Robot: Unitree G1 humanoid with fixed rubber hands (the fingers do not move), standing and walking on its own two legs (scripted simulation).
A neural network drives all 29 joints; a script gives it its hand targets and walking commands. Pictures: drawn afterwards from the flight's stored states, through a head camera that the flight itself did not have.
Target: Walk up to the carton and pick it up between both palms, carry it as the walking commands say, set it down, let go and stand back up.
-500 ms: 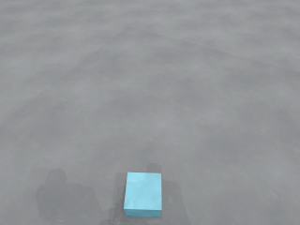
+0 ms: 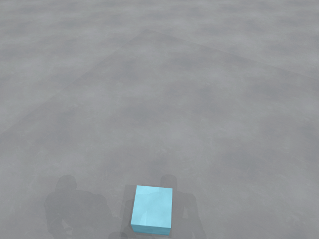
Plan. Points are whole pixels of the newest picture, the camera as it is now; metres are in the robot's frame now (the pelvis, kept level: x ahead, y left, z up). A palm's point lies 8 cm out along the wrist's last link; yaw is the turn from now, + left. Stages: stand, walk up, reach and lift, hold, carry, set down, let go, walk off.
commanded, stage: stand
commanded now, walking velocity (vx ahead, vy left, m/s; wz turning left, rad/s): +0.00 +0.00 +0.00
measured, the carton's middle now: (152, 210) +0.37 +0.05 -0.68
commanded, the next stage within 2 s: reach and lift in 0.22 s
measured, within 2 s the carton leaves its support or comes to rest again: neither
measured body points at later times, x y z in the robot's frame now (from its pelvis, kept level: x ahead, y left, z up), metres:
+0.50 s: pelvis -0.02 +0.00 -0.02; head +0.05 -0.01 +0.42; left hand +0.17 +0.23 -0.14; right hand +0.16 -0.21 -0.16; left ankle -0.04 +0.13 -0.74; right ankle +0.00 -0.12 -0.74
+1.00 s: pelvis -0.11 +0.01 -0.09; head +0.04 +0.00 +0.33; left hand +0.18 +0.23 -0.20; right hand +0.17 -0.19 -0.20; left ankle -0.03 +0.14 -0.74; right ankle +0.00 -0.12 -0.74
